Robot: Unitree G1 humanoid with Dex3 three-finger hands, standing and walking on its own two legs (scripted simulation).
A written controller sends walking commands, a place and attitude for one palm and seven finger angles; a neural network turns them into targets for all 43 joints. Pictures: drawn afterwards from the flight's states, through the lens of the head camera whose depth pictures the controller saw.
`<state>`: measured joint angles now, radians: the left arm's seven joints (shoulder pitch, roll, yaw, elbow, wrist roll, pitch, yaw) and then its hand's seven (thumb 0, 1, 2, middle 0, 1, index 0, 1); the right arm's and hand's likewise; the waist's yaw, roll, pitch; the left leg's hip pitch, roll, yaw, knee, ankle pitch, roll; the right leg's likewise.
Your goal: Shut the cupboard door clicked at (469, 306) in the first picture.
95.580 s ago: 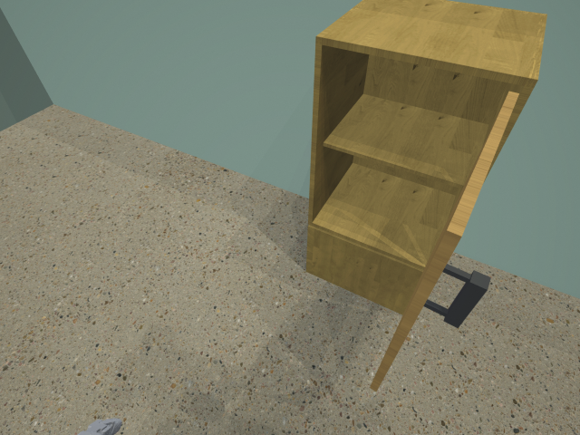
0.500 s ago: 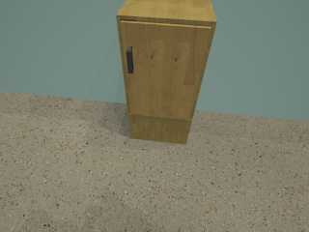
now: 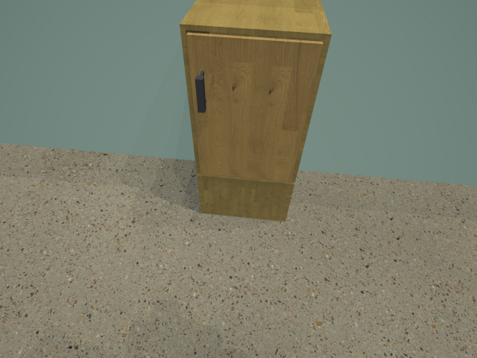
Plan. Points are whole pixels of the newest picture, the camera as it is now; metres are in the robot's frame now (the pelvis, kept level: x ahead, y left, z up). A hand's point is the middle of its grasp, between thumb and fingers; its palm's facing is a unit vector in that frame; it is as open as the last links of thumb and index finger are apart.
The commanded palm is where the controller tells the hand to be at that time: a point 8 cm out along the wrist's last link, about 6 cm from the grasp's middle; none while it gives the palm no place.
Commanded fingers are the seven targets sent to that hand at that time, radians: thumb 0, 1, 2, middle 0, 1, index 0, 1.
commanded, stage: let the arm hang, fingers relaxed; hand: left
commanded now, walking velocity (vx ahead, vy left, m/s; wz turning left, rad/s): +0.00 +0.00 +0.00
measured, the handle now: (202, 91) +0.91 +0.17 -0.02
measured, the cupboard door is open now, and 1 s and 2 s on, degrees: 0 0 0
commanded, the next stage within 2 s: look to check the result in 0.04 s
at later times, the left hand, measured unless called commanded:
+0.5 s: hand out of the picture +0.00 +0.17 -0.18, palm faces +0.02 -0.98 -0.20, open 7.4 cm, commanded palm none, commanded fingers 0.00 0.90 0.90 -0.20 -0.30 -0.20 -0.30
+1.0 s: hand out of the picture +0.04 +0.18 -0.17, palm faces +0.00 -0.97 -0.23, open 7.4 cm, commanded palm none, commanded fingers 0.00 0.90 0.90 -0.20 -0.30 -0.20 -0.30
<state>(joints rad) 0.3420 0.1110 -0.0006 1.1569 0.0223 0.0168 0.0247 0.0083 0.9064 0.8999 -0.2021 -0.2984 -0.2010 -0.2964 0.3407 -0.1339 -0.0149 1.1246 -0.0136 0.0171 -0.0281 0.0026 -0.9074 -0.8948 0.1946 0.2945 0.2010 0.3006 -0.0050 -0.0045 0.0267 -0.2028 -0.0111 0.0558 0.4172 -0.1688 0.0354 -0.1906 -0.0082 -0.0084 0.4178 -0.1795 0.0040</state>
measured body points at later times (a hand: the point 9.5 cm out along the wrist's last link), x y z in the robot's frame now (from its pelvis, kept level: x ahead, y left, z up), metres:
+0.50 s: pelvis +0.01 -0.01 +0.00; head +0.01 -0.01 +0.45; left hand +0.00 +0.22 -0.16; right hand -0.01 -0.22 -0.16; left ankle +0.04 +0.10 -0.74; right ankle +0.03 -0.12 -0.74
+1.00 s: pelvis +0.02 -0.01 +0.00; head +0.03 -0.01 +0.45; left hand +0.04 +0.23 -0.15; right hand +0.04 -0.26 -0.15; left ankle +0.04 +0.10 -0.74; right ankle +0.03 -0.12 -0.74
